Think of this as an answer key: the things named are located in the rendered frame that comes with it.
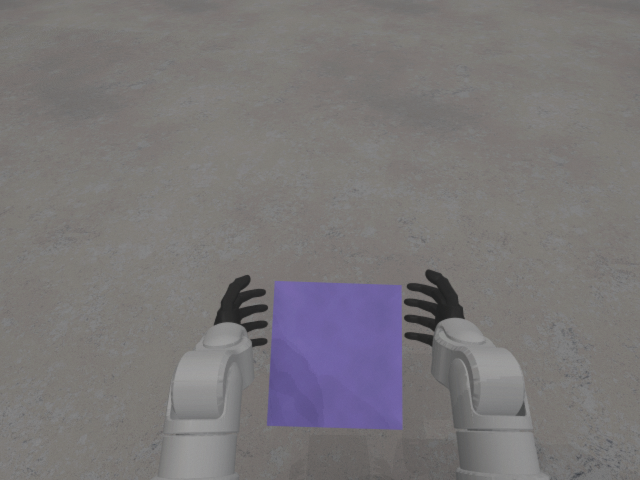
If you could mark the left robot hand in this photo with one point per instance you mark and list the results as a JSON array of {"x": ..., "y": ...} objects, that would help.
[{"x": 232, "y": 300}]

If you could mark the right robot hand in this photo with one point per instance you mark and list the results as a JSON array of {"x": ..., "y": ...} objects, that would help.
[{"x": 447, "y": 305}]

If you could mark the right robot forearm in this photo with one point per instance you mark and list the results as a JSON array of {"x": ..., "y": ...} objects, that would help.
[{"x": 488, "y": 398}]

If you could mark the carton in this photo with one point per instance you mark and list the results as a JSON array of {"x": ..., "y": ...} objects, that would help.
[{"x": 336, "y": 356}]

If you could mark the left robot forearm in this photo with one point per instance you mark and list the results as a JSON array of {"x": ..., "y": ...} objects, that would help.
[{"x": 204, "y": 403}]

